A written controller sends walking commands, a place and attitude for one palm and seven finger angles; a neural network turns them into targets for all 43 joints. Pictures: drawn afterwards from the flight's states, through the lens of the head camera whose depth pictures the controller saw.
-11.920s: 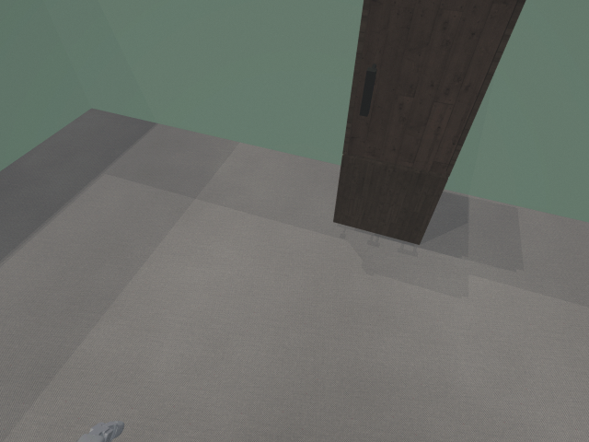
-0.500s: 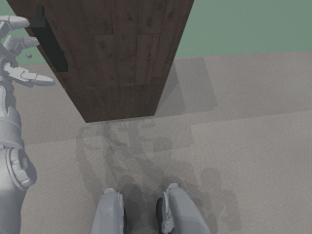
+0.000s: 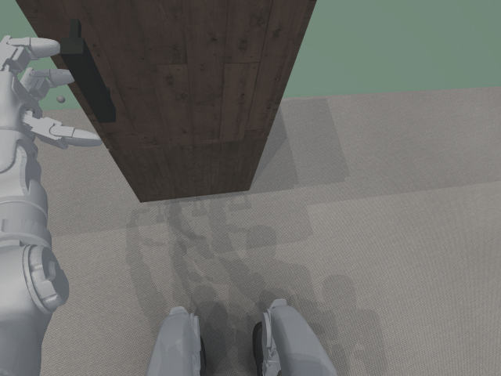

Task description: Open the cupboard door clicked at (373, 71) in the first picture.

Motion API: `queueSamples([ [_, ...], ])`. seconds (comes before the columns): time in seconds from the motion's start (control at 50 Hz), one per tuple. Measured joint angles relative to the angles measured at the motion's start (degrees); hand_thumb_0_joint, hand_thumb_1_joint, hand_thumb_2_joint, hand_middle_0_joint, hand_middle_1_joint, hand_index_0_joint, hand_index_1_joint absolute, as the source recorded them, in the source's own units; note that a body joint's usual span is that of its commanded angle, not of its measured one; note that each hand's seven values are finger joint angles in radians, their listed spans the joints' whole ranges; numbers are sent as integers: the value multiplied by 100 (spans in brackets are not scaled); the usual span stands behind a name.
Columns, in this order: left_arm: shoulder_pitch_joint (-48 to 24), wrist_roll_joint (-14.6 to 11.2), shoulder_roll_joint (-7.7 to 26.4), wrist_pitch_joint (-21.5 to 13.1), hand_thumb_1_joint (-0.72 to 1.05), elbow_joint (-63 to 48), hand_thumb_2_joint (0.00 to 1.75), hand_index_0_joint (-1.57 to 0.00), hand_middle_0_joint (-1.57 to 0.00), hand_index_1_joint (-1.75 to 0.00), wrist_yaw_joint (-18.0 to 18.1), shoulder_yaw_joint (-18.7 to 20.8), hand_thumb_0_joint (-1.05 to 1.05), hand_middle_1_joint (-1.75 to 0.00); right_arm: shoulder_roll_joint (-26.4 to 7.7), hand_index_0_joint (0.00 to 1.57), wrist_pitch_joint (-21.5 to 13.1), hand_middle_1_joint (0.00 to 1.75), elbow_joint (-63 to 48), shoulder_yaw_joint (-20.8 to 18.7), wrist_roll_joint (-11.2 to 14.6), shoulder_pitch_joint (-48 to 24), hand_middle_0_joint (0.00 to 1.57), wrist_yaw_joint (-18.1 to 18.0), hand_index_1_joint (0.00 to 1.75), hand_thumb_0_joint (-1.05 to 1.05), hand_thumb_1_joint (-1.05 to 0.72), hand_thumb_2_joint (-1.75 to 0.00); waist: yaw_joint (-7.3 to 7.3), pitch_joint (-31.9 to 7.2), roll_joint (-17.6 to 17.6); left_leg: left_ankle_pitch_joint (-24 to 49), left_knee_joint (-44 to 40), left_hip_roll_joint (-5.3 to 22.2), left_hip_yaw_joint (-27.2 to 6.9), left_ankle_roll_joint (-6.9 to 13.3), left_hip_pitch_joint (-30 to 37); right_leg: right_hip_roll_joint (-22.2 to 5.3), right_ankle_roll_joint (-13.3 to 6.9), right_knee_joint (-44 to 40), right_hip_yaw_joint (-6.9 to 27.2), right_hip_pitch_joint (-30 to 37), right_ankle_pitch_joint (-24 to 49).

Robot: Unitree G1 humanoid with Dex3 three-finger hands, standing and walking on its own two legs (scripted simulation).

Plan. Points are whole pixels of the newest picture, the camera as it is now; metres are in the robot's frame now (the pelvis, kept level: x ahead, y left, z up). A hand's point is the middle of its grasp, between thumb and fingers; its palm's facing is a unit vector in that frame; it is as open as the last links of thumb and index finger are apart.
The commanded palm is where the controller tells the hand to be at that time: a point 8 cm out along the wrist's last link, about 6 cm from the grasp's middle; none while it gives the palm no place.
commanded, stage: move the hooked fingers beside the handle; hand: left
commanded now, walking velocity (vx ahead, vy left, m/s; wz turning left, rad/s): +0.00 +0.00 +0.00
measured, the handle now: (92, 74) +0.56 +0.21 +0.04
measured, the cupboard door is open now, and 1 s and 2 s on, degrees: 0 0 0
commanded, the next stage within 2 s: slide the fingers in behind the handle in 0.12 s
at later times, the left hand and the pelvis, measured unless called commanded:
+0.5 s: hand (78, 102) +0.51 +0.22 +0.04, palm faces +0.06 -1.00 +0.00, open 14.0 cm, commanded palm +0.49 +0.25 +0.04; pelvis +0.00 -0.01 +0.00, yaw +1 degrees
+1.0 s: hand (97, 98) +0.51 +0.20 +0.05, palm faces +0.11 -0.99 -0.01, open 13.9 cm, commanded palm +0.49 +0.22 +0.04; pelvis +0.00 -0.01 +0.00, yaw +1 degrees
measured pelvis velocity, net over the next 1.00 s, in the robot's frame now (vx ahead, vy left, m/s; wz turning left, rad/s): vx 0.00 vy -0.01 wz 0.01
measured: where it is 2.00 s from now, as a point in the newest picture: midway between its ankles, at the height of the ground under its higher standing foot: outside the picture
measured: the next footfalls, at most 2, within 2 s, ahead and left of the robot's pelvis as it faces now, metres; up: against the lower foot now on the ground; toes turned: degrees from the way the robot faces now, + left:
none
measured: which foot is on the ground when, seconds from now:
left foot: down 0.00-1.00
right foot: down 0.00-1.00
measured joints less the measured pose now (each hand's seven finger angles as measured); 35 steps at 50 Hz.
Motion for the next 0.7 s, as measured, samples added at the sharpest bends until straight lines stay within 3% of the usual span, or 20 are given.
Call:
queueSamples([
  [0.32,-81,-51,133,-8,-50,104,30,-32,-31,-121,-105,-21,-1,-122,-46,20,21,30,-61,-7,22,-32,21,-32,30,0,-90,-90,-15,10,-42,-15,53,9,-47,-40,-61,12,-45,75,-40,-62,-39],
  [0.46,-70,-80,-111,45,-50,-51,30,-31,-29,-120,19,-291,-1,-121,-32,20,14,30,46,-62,5,-31,21,2,30,0,-90,-90,62,-13,-24,0,40,-17,-80,-55,-78,-9,-54,67,-70,-62,-44],
  [0.58,-16,-17,-412,11,-50,-70,30,-30,-29,-121,289,-269,-1,-121,18,20,1,30,41,-66,-24,-47,21,28,30,0,-90,-90,10,-67,-3,-2,-3,-12,-66,-64,-5,-2,-61,38,-55,-5,-48],
  [0.7,53,160,-444,-120,-50,-70,30,-30,-30,-121,560,-338,-1,-120,68,20,-7,30,-10,-56,-55,-24,21,86,30,0,-90,-90,-12,-55,14,-11,-23,0,-34,-76,82,9,-75,54,-21,50,-62],
])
